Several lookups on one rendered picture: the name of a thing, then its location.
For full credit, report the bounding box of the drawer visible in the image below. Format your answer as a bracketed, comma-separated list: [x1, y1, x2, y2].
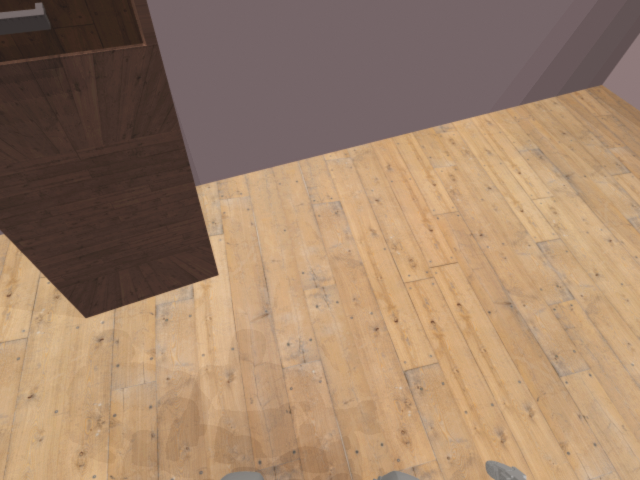
[0, 0, 143, 62]

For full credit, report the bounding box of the cabinet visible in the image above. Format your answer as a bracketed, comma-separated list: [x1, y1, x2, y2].
[0, 0, 219, 318]

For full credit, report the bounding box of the handle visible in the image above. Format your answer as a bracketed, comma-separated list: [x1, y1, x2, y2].
[0, 2, 51, 35]

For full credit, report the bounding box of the robot right hand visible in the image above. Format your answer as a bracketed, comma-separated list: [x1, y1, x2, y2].
[485, 460, 527, 480]

